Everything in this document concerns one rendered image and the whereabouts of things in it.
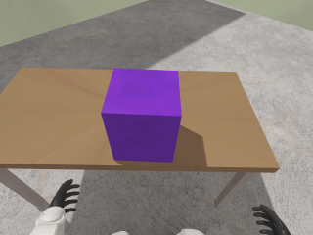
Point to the table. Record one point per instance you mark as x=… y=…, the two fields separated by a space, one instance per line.
x=50 y=118

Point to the left robot forearm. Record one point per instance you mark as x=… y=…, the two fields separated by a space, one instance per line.
x=51 y=222

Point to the carton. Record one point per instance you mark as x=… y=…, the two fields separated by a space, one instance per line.
x=142 y=114

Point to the robot right hand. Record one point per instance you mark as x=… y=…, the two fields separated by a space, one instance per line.
x=277 y=226

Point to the robot left hand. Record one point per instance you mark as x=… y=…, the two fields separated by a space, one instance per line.
x=60 y=198

